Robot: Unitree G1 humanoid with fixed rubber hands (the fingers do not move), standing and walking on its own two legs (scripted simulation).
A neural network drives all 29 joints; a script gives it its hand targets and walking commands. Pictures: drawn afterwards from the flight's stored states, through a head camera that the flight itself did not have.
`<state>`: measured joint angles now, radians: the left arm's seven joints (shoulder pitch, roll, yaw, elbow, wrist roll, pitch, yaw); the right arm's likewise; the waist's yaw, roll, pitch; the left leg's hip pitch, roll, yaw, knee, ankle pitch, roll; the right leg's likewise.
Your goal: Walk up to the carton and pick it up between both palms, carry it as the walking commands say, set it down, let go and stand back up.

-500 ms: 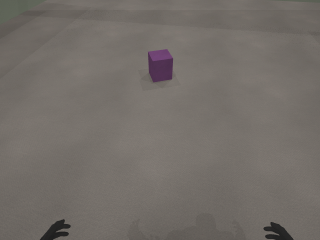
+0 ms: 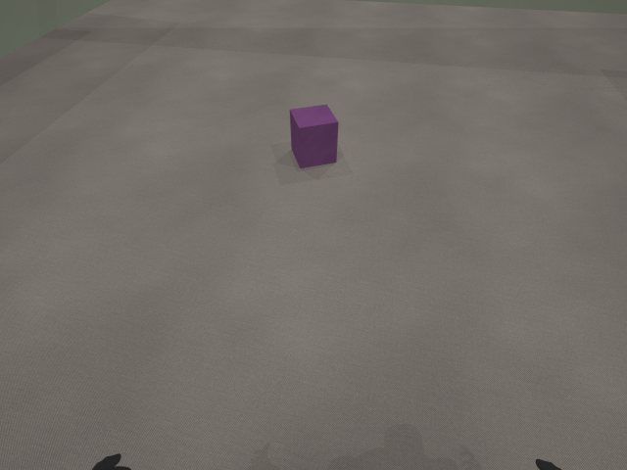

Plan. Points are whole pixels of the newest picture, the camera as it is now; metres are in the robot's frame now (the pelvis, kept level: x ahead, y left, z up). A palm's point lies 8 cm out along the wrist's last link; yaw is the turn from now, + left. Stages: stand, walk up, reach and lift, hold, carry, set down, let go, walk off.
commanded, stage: stand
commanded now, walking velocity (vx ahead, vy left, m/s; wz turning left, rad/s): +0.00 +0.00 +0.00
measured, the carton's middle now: (313, 136) +1.90 +0.04 -0.65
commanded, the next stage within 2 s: walk up in 0.58 s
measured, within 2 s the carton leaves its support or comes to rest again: neither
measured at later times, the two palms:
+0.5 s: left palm out of the picture +0.10 +0.31 -0.10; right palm out of the picture +0.10 -0.31 -0.10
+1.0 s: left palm out of the picture +0.10 +0.37 -0.08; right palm (593, 467) +0.18 -0.33 -0.07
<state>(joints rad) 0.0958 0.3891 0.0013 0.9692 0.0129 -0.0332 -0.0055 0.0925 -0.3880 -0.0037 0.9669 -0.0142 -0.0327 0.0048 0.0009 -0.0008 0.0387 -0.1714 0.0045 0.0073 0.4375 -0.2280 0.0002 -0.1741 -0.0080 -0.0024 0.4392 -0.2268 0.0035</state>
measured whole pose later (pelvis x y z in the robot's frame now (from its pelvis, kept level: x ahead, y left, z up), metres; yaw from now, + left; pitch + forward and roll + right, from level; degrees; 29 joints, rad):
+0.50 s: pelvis +0.00 +0.00 +0.00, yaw +0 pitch -2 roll +0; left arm 0.09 0.40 0.00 1.05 0.01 -0.03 0.00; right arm 0.09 -0.39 -0.01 1.05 -0.01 -0.02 0.00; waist 0.00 0.00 0.04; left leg -0.13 0.01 0.01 0.36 -0.19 0.00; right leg -0.14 -0.01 0.00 0.36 -0.18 0.00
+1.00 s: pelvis +0.04 +0.01 +0.00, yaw +4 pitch -1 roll -2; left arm 0.24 0.50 0.10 0.90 0.04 -0.08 -0.06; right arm 0.17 -0.50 -0.11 0.90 -0.03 -0.05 0.09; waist 0.01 0.01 -0.01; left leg -0.37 0.05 -0.01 0.75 -0.41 0.03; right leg -0.12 -0.02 -0.07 0.43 -0.31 -0.03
